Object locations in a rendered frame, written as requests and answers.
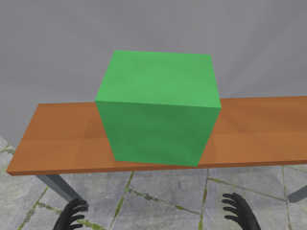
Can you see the right robot hand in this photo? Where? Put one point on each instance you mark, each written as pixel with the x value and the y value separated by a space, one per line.
pixel 245 218

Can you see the left robot hand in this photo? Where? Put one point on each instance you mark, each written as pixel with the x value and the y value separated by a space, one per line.
pixel 65 218

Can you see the table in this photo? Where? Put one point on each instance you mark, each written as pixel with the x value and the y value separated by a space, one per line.
pixel 64 138

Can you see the carton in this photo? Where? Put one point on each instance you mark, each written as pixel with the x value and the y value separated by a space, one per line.
pixel 158 107

